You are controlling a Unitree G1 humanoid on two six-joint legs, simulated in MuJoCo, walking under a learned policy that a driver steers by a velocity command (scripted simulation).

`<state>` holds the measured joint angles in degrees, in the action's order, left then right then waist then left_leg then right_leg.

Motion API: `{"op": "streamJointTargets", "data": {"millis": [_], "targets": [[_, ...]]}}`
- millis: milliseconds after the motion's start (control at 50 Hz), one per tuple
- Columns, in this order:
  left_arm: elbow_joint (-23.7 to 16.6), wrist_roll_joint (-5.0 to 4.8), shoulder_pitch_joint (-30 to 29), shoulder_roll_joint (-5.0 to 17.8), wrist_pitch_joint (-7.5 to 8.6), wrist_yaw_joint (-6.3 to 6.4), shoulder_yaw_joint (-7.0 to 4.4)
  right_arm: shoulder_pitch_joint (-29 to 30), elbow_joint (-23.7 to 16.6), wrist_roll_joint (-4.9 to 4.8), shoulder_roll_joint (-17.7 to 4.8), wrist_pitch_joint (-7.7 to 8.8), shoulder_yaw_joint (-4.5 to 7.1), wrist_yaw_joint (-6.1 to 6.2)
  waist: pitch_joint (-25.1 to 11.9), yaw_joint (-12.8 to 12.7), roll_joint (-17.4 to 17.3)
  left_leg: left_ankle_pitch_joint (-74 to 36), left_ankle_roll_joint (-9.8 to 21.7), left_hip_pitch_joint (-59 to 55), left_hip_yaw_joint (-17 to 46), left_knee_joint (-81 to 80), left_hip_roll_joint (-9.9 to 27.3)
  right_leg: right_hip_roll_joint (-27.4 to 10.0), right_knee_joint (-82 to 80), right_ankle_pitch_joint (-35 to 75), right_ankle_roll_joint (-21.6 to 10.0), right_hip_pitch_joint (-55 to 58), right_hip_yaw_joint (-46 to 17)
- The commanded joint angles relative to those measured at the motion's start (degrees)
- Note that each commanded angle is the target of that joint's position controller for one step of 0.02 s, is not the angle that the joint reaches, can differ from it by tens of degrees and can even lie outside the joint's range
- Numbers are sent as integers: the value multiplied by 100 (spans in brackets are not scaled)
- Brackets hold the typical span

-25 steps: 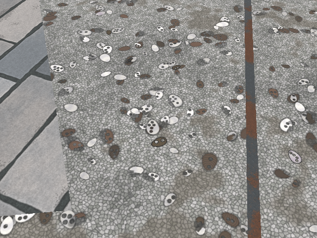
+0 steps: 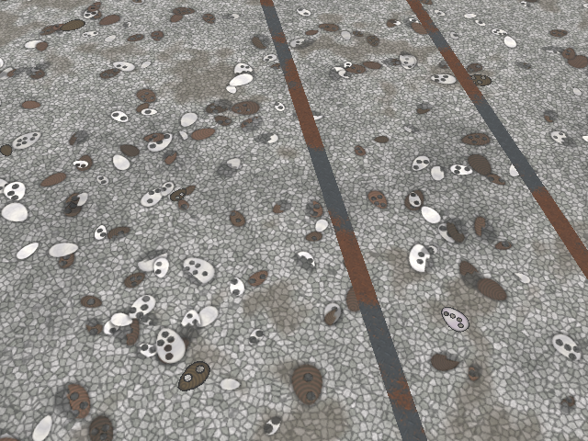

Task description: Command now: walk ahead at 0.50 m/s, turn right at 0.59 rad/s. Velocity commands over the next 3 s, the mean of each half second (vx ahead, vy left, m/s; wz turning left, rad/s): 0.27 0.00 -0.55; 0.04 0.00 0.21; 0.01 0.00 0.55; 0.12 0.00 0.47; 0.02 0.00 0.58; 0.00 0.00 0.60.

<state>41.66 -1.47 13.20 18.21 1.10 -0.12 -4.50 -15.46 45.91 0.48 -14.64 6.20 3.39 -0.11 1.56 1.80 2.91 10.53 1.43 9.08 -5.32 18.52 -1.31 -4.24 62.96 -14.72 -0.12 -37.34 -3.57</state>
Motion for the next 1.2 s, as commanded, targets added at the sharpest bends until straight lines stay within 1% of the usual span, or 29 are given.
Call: {"op": "streamJointTargets", "data": {"millis": [20, 160, 200, 240, 260, 280, 300, 320, 340, 360, 380, 420, 480, 580, 620, 660, 700, 720, 760, 800, 840, 880, 920, 940, 960, 1000, 1080, 1160, 1200], "targets": [[-507, 18, -117, 84, 50, -60, 3, 322, -345, -10, -872, 95, 226, 15, -42, -98, -689, -1252, 965, -344, 811, -1044, 1590, -273, -680, 791, 63, -474, -167], [-967, 67, -1118, 80, 118, -312, 16, 91, -176, -154, -1237, -132, 319, 121, 139, 139, -717, -2813, 573, -765, -232, -443, 1573, 68, -2572, 1463, -159, 267, 520], [-989, 99, -836, 300, 92, -349, -99, 156, -213, -243, -1397, -206, 374, 166, -146, -97, -896, -4006, 424, -969, -354, 283, 1594, 373, -2756, 947, -352, 832, 736], [-659, 105, 491, 780, 64, -279, -373, 219, -283, -287, -1292, -261, 343, 189, -834, -814, -673, -4075, 101, -500, -577, 2173, 1255, 787, -3424, 1520, -709, 2643, 819], [-597, 101, 963, 1277, 9, -121, -500, -67, -408, -32, -934, -235, 209, 155, -1316, -865, 310, -1166, -264, 975, -605, 4024, 874, -149, -3303, 3598, -1102, 4242, -428], [-894, 224, 534, 1794, 29, -68, -463, -847, -593, 186, -395, -147, -9, 53, -2298, -106, 1394, 3343, -581, 2840, 165, 6080, -43, -1738, -3101, 5349, -2439, 5795, -3136], [-1062, 208, 649, 1396, 21, -120, -401, -434, -548, -20, -1015, -90, 82, -7, -3071, -698, 510, 2966, -503, 2988, 1129, 6501, 72, -1769, -3685, 4137, -2556, 5678, -3411], [-1031, 157, 319, 1125, 47, -145, -317, 173, -714, -181, -1137, -110, 118, 9, -2212, -664, 191, 2322, -410, 3313, 1051, 6289, 273, -1438, -3889, 3416, -2228, 5006, -2666], [-995, 44, 15, 907, 38, -125, -261, 289, -704, -111, -1067, -165, 105, 95, -1492, -456, -207, 1849, -419, 3335, 979, 5798, 488, -1092, -4014, 2842, -1873, 4125, -2161], [-1029, 24, -245, 766, 7, -92, -206, 309, -665, -15, -1100, -252, 128, 179, -1075, -280, -197, 1584, -456, 3062, 978, 5425, 616, -878, -4165, 2635, -1693, 3292, -1861], [-1073, 107, -444, 722, -14, -69, -178, 170, -646, -6, -1139, -350, 150, 198, -929, -72, -41, 1427, -467, 2612, 972, 5241, 669, -769, -4309, 2651, -1634, 2618, -1637], [-1042, 227, -580, 724, 11, -40, -171, -80, -569, 23, -992, -442, 125, 220, -995, 76, 95, 1213, -537, 2113, 826, 5009, 575, -637, -4370, 3254, -1668, 2024, -1297], [-871, 204, -481, 702, 26, 34, -145, 15, -596, 49, -792, -485, 57, 276, -1142, 26, 130, 873, -636, 2072, 825, 4323, 532, -557, -4298, 3506, -1623, 2045, -1046], [-628, 311, -604, 249, -30, 63, 67, 344, -593, -30, -554, -551, -47, 202, -1011, -161, 339, 85, -586, 1245, 849, 2743, 692, -455, -4511, 1436, -1357, 1820, -772], [-447, 361, -493, 271, -4, 0, 91, 456, -630, -56, -626, -544, -30, 163, -774, -249, 394, 238, -488, 945, 778, 2252, 607, -545, -4481, 918, -1332, 1782, -835], [-352, 292, -522, 344, -10, -12, 94, 409, -672, -27, -701, -513, 1, 134, -579, -121, 290, 61, -308, 616, 571, 1357, 433, -481, -4206, 642, -1139, 1862, -820], [-270, 300, -100, 362, 5, 52, 85, 565, -872, 69, -1151, -499, 70, 144, -495, -361, -315, -1760, -35, 469, 1211, 957, 884, -67, -3630, 304, -634, 1970, -627], [-256, 311, 182, 395, 17, 86, 47, 684, -914, 22, -1438, -524, 156, 149, -501, -635, -1061, -1847, 235, 537, 1583, 936, 1105, 424, -3349, -137, -397, 1867, -116], [-373, 293, -371, 332, -49, 176, 26, 544, -889, -28, -1109, -557, 150, 100, -369, -361, -1489, -755, 536, 1061, 2223, 440, 1248, 713, -2833, -98, -129, 2070, 433], [-424, 237, -457, 249, -164, 202, -16, 465, -964, -20, -1104, -559, 168, 104, -324, -296, -1583, -707, 625, 1124, 2508, 417, 1280, 707, -2713, -134, -195, 2029, 391], [-453, 237, -386, 192, -192, 171, -55, 476, -1077, -54, -1099, -570, 198, 137, -487, -300, -1434, -748, 570, 1176, 2475, 626, 1141, 602, -2873, -29, -306, 2244, 325], [-419, 235, -243, 276, -190, 143, -136, 572, -1246, -100, -984, -611, 192, 151, -631, -325, -832, -510, 285, 1573, 2028, 1155, 742, 234, -3277, 264, -464, 2711, 124], [-356, 253, -21, 565, -202, 150, -231, 556, -1420, -115, -756, -654, 142, 137, -616, -286, 499, 543, -178, 2331, 1039, 2499, 63, -1020, -4137, 1194, -1133, 3109, -1106], [-416, 273, -100, 551, -156, 172, -213, 550, -1465, -75, -808, -681, 179, 124, -659, -304, 888, 2129, -315, 2644, 769, 3583, 117, -1822, -4311, 2152, -1659, 3194, -1706], [-472, 290, -51, 497, -91, 198, -174, 599, -1477, -76, -968, -714, 262, 107, -653, -369, 487, 2573, -388, 2914, 931, 4655, 256, -2107, -4335, 2906, -1954, 3247, -1835], [-531, 220, -497, 557, -25, 235, -185, 462, -1397, -155, -822, -812, 262, 112, -490, -137, 75, 2108, -460, 3062, 1077, 4875, 501, -1752, -4291, 2870, -1638, 3203, -1045], [-449, 191, -553, 689, -154, 279, -249, 758, -1555, -181, -498, -852, 127, -2, -542, -317, 469, 1360, -523, 2186, 451, 3435, 458, -1133, -4203, 2841, -1244, 3038, 267], [-338, 49, -412, 886, -202, 232, -319, 624, -1634, -198, -668, -885, 217, -145, -750, -268, 632, 751, -290, 1277, 66, 1888, 232, -1325, -3842, 2586, -1032, 3162, 518], [-195, -23, -209, 687, -162, 180, -277, 232, -1520, -132, -850, -910, 338, -86, -768, -103, 313, -274, 34, 231, 84, 754, -4, -1078, -3103, 1685, -505, 2633, 933]]}}
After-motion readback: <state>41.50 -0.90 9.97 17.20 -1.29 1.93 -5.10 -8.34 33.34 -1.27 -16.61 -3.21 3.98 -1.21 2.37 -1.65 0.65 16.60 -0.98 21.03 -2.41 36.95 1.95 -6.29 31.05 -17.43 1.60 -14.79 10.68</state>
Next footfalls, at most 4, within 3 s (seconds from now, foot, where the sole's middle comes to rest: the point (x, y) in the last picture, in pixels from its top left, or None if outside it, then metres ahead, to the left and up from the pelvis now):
0.26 right None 0.29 -0.16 -0.78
0.68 left None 0.36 0.07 -0.78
1.22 left None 0.32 0.10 -0.78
1.66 right None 0.36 -0.11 -0.78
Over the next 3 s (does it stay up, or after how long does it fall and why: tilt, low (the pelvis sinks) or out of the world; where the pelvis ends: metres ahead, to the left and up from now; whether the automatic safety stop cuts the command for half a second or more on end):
stays up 0.35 0.07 -0.01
